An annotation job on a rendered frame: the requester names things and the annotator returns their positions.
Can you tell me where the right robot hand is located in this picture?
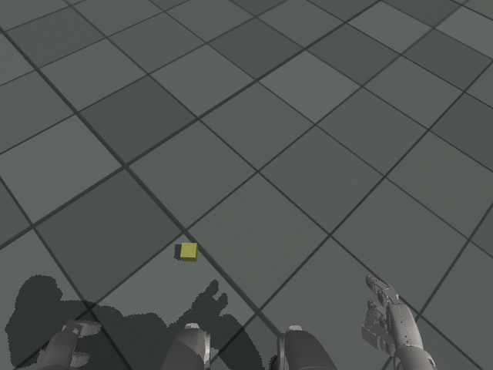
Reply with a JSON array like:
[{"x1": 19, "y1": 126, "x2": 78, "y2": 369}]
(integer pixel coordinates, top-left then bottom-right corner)
[{"x1": 361, "y1": 276, "x2": 424, "y2": 357}]

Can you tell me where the cube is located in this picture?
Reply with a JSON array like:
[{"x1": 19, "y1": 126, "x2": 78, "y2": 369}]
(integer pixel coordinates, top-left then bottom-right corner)
[{"x1": 180, "y1": 243, "x2": 198, "y2": 261}]

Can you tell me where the right robot arm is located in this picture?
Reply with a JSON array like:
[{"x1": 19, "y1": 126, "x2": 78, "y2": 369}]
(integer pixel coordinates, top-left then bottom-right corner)
[{"x1": 394, "y1": 346, "x2": 438, "y2": 370}]

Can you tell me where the left robot hand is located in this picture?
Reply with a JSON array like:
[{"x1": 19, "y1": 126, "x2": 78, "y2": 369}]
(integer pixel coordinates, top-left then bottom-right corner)
[{"x1": 37, "y1": 318, "x2": 102, "y2": 370}]

